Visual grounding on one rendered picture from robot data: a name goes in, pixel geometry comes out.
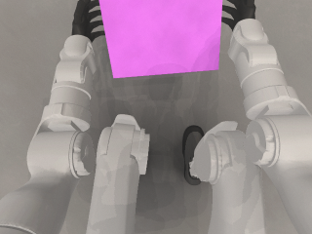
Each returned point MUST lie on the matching left robot thigh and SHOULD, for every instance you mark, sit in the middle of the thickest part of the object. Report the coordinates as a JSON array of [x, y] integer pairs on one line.
[[114, 197]]

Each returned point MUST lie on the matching robot right upper arm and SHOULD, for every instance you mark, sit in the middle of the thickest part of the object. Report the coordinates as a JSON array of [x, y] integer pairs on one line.
[[282, 146]]

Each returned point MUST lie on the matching right robot thigh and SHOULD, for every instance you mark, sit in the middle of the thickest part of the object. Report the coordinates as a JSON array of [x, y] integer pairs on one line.
[[238, 205]]

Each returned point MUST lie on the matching robot left upper arm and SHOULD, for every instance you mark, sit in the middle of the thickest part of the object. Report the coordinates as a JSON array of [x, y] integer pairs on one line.
[[57, 161]]

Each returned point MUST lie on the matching carton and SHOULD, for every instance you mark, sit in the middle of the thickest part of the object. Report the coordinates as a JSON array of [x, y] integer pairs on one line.
[[156, 37]]

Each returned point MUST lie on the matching left robot forearm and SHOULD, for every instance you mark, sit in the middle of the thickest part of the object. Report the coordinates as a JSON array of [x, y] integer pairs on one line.
[[71, 92]]

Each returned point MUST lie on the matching right robot forearm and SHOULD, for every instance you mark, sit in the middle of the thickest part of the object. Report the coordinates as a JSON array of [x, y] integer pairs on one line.
[[260, 75]]

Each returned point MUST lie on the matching left robot hand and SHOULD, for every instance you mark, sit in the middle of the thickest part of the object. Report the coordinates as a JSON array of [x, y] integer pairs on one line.
[[81, 24]]

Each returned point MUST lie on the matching right robot hand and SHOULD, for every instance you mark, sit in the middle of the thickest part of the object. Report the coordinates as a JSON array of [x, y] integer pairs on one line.
[[245, 9]]

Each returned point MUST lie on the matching robot thigh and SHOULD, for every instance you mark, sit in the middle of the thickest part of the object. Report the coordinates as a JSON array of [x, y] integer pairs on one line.
[[114, 197], [238, 205]]

